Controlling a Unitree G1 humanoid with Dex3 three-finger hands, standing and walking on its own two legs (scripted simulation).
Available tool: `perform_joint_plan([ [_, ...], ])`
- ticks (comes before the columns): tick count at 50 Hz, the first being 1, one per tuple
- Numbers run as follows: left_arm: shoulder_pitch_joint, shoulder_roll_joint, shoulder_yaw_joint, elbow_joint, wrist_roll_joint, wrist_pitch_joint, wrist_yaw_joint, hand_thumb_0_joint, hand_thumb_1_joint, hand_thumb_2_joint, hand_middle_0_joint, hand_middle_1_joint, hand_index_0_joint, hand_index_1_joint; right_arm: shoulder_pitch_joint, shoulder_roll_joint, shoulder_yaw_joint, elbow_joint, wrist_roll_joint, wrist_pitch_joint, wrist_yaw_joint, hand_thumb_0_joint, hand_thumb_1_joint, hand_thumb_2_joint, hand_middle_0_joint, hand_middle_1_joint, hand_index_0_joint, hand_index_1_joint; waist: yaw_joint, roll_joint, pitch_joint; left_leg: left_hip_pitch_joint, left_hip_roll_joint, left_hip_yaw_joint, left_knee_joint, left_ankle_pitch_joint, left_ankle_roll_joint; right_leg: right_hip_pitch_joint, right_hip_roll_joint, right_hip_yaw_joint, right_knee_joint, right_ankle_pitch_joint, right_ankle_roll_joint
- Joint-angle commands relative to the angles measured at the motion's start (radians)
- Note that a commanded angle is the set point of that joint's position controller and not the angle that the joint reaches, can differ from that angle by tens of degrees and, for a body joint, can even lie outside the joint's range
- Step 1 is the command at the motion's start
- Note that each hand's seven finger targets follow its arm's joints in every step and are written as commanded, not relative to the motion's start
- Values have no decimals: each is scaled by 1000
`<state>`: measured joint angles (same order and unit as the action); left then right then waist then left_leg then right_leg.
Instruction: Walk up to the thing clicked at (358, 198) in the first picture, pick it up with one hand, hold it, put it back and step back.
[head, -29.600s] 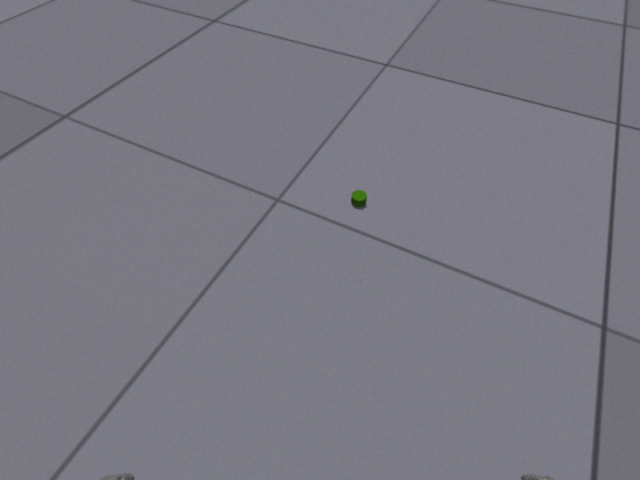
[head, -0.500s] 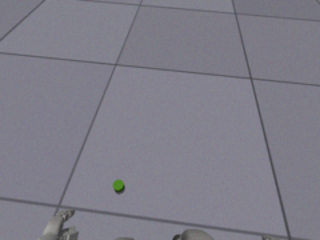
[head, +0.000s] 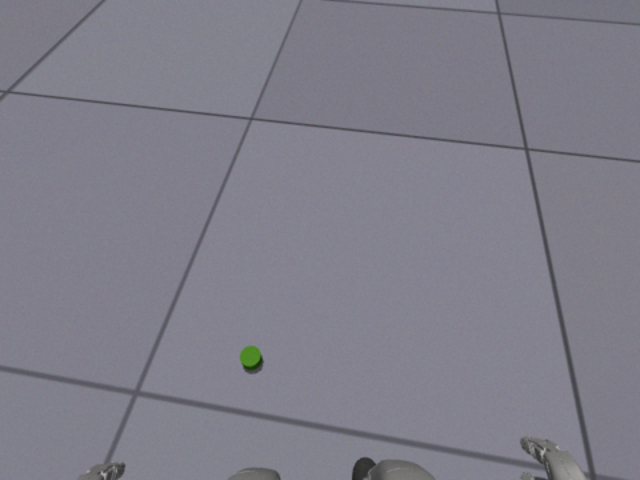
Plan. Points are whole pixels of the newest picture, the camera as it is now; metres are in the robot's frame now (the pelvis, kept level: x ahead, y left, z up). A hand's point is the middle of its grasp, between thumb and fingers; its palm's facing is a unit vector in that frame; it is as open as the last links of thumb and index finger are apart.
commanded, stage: walk up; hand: left
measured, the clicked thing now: (251, 358) +0.48 +0.24 -0.75
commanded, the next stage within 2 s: none
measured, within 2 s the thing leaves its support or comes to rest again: neither
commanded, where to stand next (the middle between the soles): +0.09 +0.01 m, yaw +0 degrees
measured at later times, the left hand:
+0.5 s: hand out of the picture +0.04 +0.27 -0.16, palm faces -0.12 -0.93 -0.34, open 7.4 cm
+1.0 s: hand out of the picture +0.11 +0.27 -0.16, palm faces -0.01 -0.91 -0.42, open 7.4 cm
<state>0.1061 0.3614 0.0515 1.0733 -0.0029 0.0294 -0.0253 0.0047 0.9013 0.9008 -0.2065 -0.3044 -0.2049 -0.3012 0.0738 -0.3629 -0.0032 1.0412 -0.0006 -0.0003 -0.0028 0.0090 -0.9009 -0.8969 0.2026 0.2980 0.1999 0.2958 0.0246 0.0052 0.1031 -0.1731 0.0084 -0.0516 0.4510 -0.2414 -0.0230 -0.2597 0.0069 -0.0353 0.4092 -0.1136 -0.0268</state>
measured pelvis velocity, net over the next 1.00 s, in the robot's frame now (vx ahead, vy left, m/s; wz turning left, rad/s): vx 0.03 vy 0.00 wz -0.01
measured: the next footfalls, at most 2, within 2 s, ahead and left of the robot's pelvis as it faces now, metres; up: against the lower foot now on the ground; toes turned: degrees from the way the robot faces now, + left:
right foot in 0.56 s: +0.01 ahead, -0.13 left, +0.00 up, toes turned -4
left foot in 0.98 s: +0.15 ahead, +0.11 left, +0.00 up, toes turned -3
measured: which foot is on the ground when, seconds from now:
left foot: down 0.00-0.58, up 0.60-0.96, down 0.98-1.00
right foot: down 0.00-0.20, up 0.22-0.54, down 0.56-1.00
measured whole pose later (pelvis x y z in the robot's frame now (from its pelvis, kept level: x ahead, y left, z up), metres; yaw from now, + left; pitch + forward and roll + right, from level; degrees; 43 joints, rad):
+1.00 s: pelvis +0.03 +0.00 -0.02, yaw -1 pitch -3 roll +0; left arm 0.21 0.39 0.04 0.86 -0.02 0.00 0.03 0.00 0.90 0.90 -0.21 -0.30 -0.21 -0.30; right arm 0.19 -0.36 -0.05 0.88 -0.02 0.05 0.03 0.01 -0.90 -0.90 0.20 0.30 0.20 0.30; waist 0.01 0.01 0.19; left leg -0.36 -0.02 -0.03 0.62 -0.21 0.01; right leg -0.16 -0.04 -0.05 0.68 -0.45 0.01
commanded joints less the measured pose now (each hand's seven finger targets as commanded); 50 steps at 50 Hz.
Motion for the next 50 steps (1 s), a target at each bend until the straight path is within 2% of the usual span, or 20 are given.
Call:
perform_joint_plan([
  [1,-40,263,63,-116,8,0,19,0,900,900,-200,-300,-200,-300,48,-209,-63,-65,10,0,-21,0,-900,-900,200,300,200,300,-18,-127,-186,-22,-9,26,208,86,48,68,-243,225,-56,275,-132],
  [3,-117,270,66,-170,24,9,20,0,900,900,-200,-300,-200,-300,127,-201,-73,-62,2,16,-22,0,-900,-900,200,300,200,300,-42,-209,-201,-18,-50,51,379,-247,49,-24,-342,300,-71,220,-197],
  [6,-149,256,60,-203,35,16,22,0,900,900,-200,-300,-200,-300,179,-204,-86,-69,-5,19,-11,0,-900,-900,200,300,200,300,-62,-183,-197,15,-9,15,300,-226,72,-112,-314,257,-4,71,-162],
  [8,-131,222,46,-199,31,14,24,0,900,900,-200,-300,-200,-300,171,-215,-94,-74,-19,7,-8,0,-900,-900,200,300,200,300,-56,-65,-205,-12,61,-62,26,-69,91,-64,-194,180,134,-54,-78],
  [10,-78,176,35,-191,21,16,22,0,900,900,-200,-300,-200,-300,66,-292,-109,-115,-48,-14,-10,0,-900,-900,200,300,200,300,-21,156,-163,-27,274,-383,-186,-13,180,-163,31,108,376,-355,-6],
  [12,-12,193,41,-158,28,25,22,0,900,900,-200,-300,-200,-300,12,-315,-107,-138,-57,-34,-17,0,-900,-900,200,300,200,300,-6,133,-129,-153,325,-393,-214,-143,210,-111,4,199,487,-412,3],
  [16,10,216,49,-143,20,15,7,0,900,900,-200,-300,-200,-300,-9,-270,-104,-149,-49,-58,-21,0,-900,-900,200,300,200,300,10,141,-89,-6,242,-218,-159,-37,185,-169,11,189,474,-295,10],
  [21,-92,256,53,-208,40,-49,-13,0,900,900,-200,-300,-200,-300,246,-324,-150,-133,-49,-61,11,0,-900,-900,200,300,200,300,-131,159,-27,298,296,-314,-224,-268,252,-369,-11,110,326,-425,23],
  [24,-36,233,52,-197,33,-77,-16,0,900,900,-200,-300,-200,-300,222,-315,-146,-163,-48,-49,24,0,-900,-900,200,300,200,300,-100,184,-2,194,272,-206,-181,-103,258,-217,-23,50,198,-422,9],
  [27,223,208,64,-127,21,-103,2,0,900,900,-200,-300,-200,-300,112,-247,-121,-222,-32,-29,38,0,-900,-900,200,300,200,300,37,97,-96,2,135,21,109,157,150,221,19,-35,-132,-78,-1],
  [28,351,274,87,-90,24,-109,17,0,900,900,-200,-300,-200,-300,87,-188,-100,-253,-18,-26,38,0,-900,-900,200,300,200,300,95,-66,-156,-170,62,73,330,61,103,424,-65,120,-136,-46,-16],
  [29,390,356,109,-103,31,-114,31,0,900,900,-200,-300,-200,-300,85,-132,-80,-295,-16,-22,42,0,-900,-900,200,300,200,300,96,-255,-132,-484,-54,69,515,-291,48,555,-294,508,-175,-54,-72],
  [30,320,385,107,-141,28,-113,36,0,900,900,-200,-300,-200,-300,85,-212,-104,-284,-24,-7,31,0,-900,-900,200,300,200,300,79,-86,-95,-502,-17,-63,571,-291,48,418,-407,631,-190,-204,-166],
  [31,262,396,106,-171,25,-110,37,0,900,900,-200,-300,-200,-300,109,-250,-121,-275,-29,-3,31,0,-900,-900,200,300,200,300,51,-48,-23,-461,40,-98,592,-268,50,263,-431,623,-217,-370,-218],
  [33,146,333,87,-209,14,-119,40,0,900,900,-200,-300,-200,-300,170,-257,-129,-237,-21,2,54,0,-900,-900,200,300,200,300,-22,-50,61,-469,55,-151,601,-164,44,221,-315,414,-238,-368,-177],
  [38,195,267,61,-226,15,-135,63,0,900,900,-200,-300,-200,-300,231,-188,-113,-211,-19,26,53,0,-900,-900,200,300,200,300,-27,-123,41,-305,-9,-109,508,-27,9,107,-216,91,-92,487,-96],
  [40,103,250,53,-259,20,-122,64,0,900,900,-200,-300,-200,-300,225,-161,-102,-208,-5,26,39,0,-900,-900,200,300,200,300,-40,-184,64,-208,-18,-74,421,-10,4,11,-200,35,-67,629,-111],
  [47,91,270,51,-299,-12,-40,77,0,900,900,-200,-300,-200,-300,176,-208,-109,-221,-19,33,15,0,-900,-900,200,300,200,300,-24,-176,-55,-105,-23,54,123,82,55,98,-210,65,212,547,-97],
  [49,133,255,47,-293,-32,-36,84,0,900,900,-200,-300,-200,-300,197,-265,-129,-237,-32,26,17,0,-900,-900,200,300,200,300,-58,14,-150,30,42,-10,13,626,117,90,-120,43,443,368,-26],
  [50,183,219,44,-298,-50,-33,90,0,900,900,-200,-300,-200,-300,200,-315,-146,-271,-42,23,18,0,-900,-900,200,300,200,300,-62,186,-235,160,202,-194,41,993,205,-16,1,33,659,-56,13],
])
